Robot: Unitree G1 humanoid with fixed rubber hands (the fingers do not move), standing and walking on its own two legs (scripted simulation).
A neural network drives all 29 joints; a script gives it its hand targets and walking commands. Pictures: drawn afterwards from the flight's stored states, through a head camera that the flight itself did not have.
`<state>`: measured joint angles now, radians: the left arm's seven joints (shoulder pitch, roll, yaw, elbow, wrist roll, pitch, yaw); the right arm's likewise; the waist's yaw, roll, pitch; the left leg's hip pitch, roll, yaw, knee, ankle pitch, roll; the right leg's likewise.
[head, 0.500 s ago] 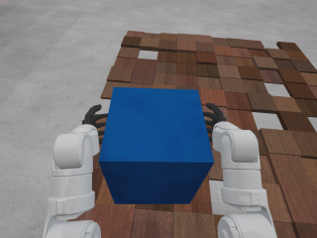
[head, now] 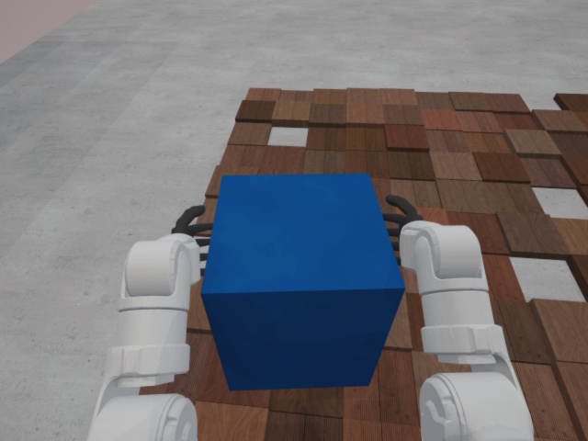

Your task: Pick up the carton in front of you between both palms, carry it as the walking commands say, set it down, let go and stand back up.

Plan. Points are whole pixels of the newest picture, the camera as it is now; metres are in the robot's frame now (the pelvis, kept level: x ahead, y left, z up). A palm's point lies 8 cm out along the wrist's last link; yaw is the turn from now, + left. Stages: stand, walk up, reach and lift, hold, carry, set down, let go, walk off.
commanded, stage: carry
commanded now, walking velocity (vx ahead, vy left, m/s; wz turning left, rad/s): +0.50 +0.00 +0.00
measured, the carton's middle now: (297, 284) +0.34 -0.01 +0.03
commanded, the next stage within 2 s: none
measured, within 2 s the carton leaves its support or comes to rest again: neither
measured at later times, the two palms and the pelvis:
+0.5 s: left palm (199, 124) +0.66 +0.17 +0.10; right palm (356, 120) +0.65 -0.13 +0.11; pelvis +0.30 +0.03 +0.00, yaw +0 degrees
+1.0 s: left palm (216, 50) +0.93 +0.16 +0.14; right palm (341, 43) +0.94 -0.14 +0.14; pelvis +0.63 +0.00 +0.00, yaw +0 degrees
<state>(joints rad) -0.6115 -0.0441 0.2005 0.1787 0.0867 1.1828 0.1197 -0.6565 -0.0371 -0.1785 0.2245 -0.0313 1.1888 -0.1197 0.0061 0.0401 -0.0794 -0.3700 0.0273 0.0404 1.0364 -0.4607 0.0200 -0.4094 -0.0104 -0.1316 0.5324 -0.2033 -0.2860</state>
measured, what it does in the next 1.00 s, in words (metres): walks ahead: left foot, then right foot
